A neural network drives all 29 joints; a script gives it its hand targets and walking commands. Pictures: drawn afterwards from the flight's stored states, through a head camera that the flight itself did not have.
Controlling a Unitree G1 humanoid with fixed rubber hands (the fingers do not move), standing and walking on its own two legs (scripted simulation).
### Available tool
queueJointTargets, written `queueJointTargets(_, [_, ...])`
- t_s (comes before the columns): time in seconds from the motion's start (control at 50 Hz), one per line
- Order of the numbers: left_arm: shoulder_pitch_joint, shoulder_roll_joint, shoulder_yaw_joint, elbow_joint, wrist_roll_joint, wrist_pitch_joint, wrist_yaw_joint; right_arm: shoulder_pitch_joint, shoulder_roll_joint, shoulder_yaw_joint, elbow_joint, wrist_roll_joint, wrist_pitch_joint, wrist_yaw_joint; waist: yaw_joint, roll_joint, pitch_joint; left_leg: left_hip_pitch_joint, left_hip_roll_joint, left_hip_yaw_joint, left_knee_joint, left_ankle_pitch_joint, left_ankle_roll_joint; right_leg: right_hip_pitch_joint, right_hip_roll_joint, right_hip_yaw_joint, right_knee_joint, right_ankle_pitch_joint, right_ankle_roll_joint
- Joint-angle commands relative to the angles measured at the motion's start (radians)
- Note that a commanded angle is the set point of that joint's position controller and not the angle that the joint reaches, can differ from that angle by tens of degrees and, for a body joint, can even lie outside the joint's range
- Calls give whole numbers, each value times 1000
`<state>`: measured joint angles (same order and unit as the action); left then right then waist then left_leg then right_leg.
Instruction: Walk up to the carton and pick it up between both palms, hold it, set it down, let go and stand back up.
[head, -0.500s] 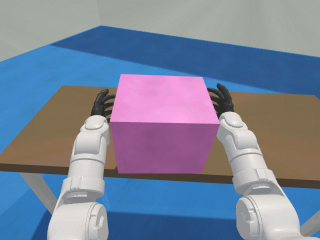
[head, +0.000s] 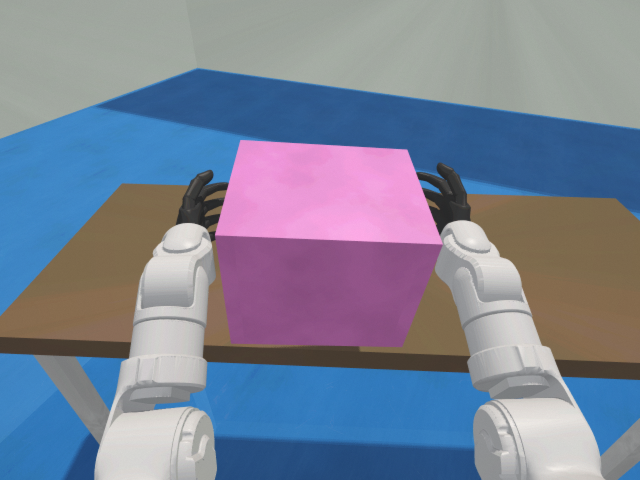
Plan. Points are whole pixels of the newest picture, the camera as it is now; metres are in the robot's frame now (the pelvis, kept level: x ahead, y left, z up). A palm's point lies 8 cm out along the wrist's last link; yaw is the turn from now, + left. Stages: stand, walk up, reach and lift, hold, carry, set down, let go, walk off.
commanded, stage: hold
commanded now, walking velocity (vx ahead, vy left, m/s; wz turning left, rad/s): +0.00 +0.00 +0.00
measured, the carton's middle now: (321, 243) +0.40 +0.02 +0.16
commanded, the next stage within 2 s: none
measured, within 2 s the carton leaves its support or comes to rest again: neither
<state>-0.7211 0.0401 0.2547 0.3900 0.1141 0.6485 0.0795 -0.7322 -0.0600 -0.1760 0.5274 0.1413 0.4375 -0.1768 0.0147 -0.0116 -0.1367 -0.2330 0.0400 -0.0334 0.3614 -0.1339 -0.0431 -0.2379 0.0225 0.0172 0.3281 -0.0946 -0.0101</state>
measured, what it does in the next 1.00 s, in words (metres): stands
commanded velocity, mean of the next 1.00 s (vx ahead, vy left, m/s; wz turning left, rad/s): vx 0.00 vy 0.00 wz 0.00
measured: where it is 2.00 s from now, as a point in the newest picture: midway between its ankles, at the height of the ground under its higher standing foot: outside the picture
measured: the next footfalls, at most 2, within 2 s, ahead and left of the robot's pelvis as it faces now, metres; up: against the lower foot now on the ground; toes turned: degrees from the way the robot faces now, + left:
none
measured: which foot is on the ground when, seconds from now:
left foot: down 0.00-1.00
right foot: down 0.00-1.00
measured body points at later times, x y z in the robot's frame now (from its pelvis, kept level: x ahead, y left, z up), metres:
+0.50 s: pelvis +0.00 +0.00 +0.00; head -0.05 +0.01 +0.45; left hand +0.38 +0.18 +0.20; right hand +0.40 -0.14 +0.21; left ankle +0.04 +0.14 -0.75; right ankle +0.05 -0.11 -0.75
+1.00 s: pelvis +0.00 +0.00 +0.00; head -0.05 +0.01 +0.45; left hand +0.38 +0.18 +0.20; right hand +0.40 -0.14 +0.21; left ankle +0.04 +0.14 -0.75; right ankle +0.05 -0.11 -0.75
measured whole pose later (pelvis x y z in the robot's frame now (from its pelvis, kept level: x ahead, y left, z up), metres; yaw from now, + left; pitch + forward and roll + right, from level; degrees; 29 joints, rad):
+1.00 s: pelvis +0.00 +0.00 +0.00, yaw +0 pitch +0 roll +0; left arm -0.72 0.04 0.27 0.34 0.12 0.71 0.07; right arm -0.76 -0.06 -0.18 0.52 0.16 0.49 -0.18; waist 0.00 -0.01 -0.13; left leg -0.23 0.04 -0.03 0.36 -0.13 -0.04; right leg -0.23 0.02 0.02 0.33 -0.09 -0.01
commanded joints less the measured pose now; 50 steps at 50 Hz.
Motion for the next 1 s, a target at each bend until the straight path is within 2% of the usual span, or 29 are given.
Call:
queueJointTargets(0.0, [-742, -626, -459, -317, -106, -48, -192, -755, 629, 499, -220, 163, 2, 91, -152, 6, -408, 160, -96, 6, -65, 97, 12, 434, 36, -22, -34, 198, 46])
queueJointTargets(0.04, [-790, -625, -469, -325, -119, -42, -197, -766, 627, 476, -219, 166, 6, 93, -170, 45, -410, 157, -98, 12, -64, 65, 7, 415, 30, -15, -38, 163, 39])
queueJointTargets(0.1, [-815, -650, -496, -384, -134, -46, -188, -793, 635, 488, -273, 169, -1, 99, -162, 50, -474, 176, -98, 3, -52, 86, 3, 408, 35, -26, -24, 175, 38])
queueJointTargets(0.12, [-832, -652, -504, -376, -144, -43, -187, -805, 621, 475, -273, 161, 8, 97, -179, 46, -460, 186, -98, -2, -52, 81, 1, 387, 30, -26, -32, 164, 43])
queueJointTargets(0.14, [-832, -647, -502, -380, -144, -48, -189, -796, 641, 490, -264, 164, 8, 99, -167, 25, -483, 182, -92, 1, -48, 88, 6, 394, 37, -25, -30, 171, 39])
queueJointTargets(0.18, [-858, -649, -516, -398, -154, -56, -188, -783, 644, 470, -253, 147, 9, 98, -184, 41, -467, 169, -92, -3, -53, 71, 0, 386, 33, -27, -29, 155, 34])
queueJointTargets(0.2, [-819, -639, -490, -358, -137, -43, -190, -775, 631, 464, -223, 147, 14, 100, -171, 24, -436, 154, -92, 2, -63, 56, 3, 401, 33, -22, -34, 158, 34])
queueJointTargets(0.26, [-797, -638, -477, -370, -129, -35, -189, -808, 639, 503, -284, 180, 11, 96, -146, 22, -466, 165, -100, 8, -48, 100, 8, 424, 33, -22, -26, 192, 41])
queueJointTargets(0.3, [-818, -611, -467, -332, -113, -29, -195, -765, 630, 471, -191, 158, 27, 98, -168, 31, -387, 128, -101, 10, -77, 0, 13, 386, 22, -20, -40, 107, 43])
queueJointTargets(0.32, [-789, -608, -429, -309, -96, -27, -201, -757, 638, 454, -180, 145, 33, 97, -163, 11, -359, 114, -101, 16, -86, -3, 15, 404, 19, -21, -43, 105, 46])
queueJointTargets(0.34, [-813, -635, -452, -297, -106, -25, -201, -811, 622, 448, -203, 137, 21, 101, -157, 31, -374, 130, -96, 13, -85, -15, 12, 367, 27, -28, -41, 68, 41])
queueJointTargets(0.36, [-831, -630, -449, -313, -106, -28, -198, -809, 630, 453, -194, 147, 17, 103, -145, 30, -379, 133, -92, 18, -81, 4, 13, 369, 25, -22, -43, 72, 38])
queueJointTargets(0.38, [-820, -626, -452, -306, -121, -27, -202, -807, 625, 447, -204, 140, 20, 104, -159, 3, -387, 123, -99, 12, -85, -18, 19, 380, 23, -24, -51, 71, 42])
queueJointTargets(0.44, [-856, -652, -519, -403, -160, -45, -188, -815, 656, 481, -274, 164, 5, 103, -164, 49, -492, 159, -101, 10, -54, 51, 4, 384, 31, -21, -26, 144, 37])
queueJointTargets(0.46, [-866, -651, -508, -406, -146, -43, -182, -777, 645, 473, -222, 173, 17, 101, -170, 55, -480, 178, -93, 5, -53, 65, -2, 381, 32, -23, -26, 151, 40])
queueJointTargets(0.5, [-848, -655, -509, -384, -154, -39, -181, -802, 646, 474, -244, 170, 17, 106, -170, 22, -476, 175, -95, -1, -49, 61, 3, 384, 36, -26, -24, 152, 39])
queueJointTargets(0.52, [-864, -658, -538, -428, -170, -44, -178, -780, 646, 483, -246, 176, 17, 103, -183, 48, -517, 191, -95, 1, -45, 81, -6, 381, 33, -26, -26, 171, 39])
queueJointTargets(0.54, [-863, -652, -526, -400, -164, -46, -172, -805, 656, 501, -276, 177, 19, 101, -168, 37, -530, 184, -101, 1, -43, 76, 3, 403, 34, -23, -22, 179, 42])
queueJointTargets(0.6, [-813, -652, -518, -397, -152, -32, -181, -774, 633, 487, -259, 182, 27, 95, -177, 30, -490, 194, -102, 1, -39, 112, -1, 395, 35, -24, -23, 205, 43])
queueJointTargets(0.66, [-773, -618, -433, -300, -102, -9, -199, -771, 618, 448, -181, 153, 41, 99, -158, 7, -364, 136, -100, 15, -79, 4, 18, 384, 24, -16, -45, 105, 45])
queueJointTargets(0.7, [-802, -627, -462, -309, -107, -16, -201, -783, 609, 434, -169, 136, 34, 105, -169, 25, -375, 130, -97, 14, -87, -11, 8, 372, 29, -30, -38, 78, 40])
queueJointTargets(0.72, [-833, -630, -470, -358, -114, -23, -196, -790, 624, 455, -179, 154, 29, 109, -158, 36, -437, 163, -97, 13, -71, 39, 4, 380, 29, -30, -29, 112, 42])
queueJointTargets(0.76, [-848, -666, -531, -439, -158, -32, -186, -781, 633, 476, -251, 179, 20, 105, -181, 43, -515, 199, -94, 6, -46, 107, -8, 406, 40, -26, -15, 198, 34])
queueJointTargets(0.78, [-851, -671, -546, -412, -165, -33, -187, -837, 643, 490, -303, 189, 7, 103, -165, 46, -548, 192, -97, 9, -42, 99, -3, 410, 35, -20, -20, 196, 37])
queueJointTargets(0.84, [-842, -648, -504, -364, -138, -28, -187, -808, 629, 455, -233, 164, 27, 102, -173, 45, -431, 150, -94, 8, -64, 37, -1, 371, 30, -24, -29, 127, 41])
queueJointTargets(0.88, [-832, -641, -472, -368, -121, -27, -188, -783, 638, 468, -211, 172, 25, 105, -153, 39, -428, 153, -96, 14, -66, 30, 6, 372, 27, -27, -35, 97, 37])
queueJointTargets(0.9, [-831, -642, -465, -323, -116, -20, -190, -790, 617, 441, -174, 151, 30, 103, -173, 32, -396, 143, -98, 9, -79, -7, 7, 363, 27, -28, -42, 77, 38])
queueJointTargets(0.92, [-844, -656, -501, -382, -136, -30, -192, -804, 642, 453, -225, 150, 22, 105, -176, 37, -459, 149, -96, 11, -59, 44, 0, 396, 32, -28, -24, 125, 38])
queueJointTargets(0.98, [-815, -658, -517, -377, -151, -27, -191, -808, 623, 463, -275, 167, 23, 98, -185, 21, -491, 163, -101, 7, -57, 64, 3, 415, 30, -23, -26, 181, 38])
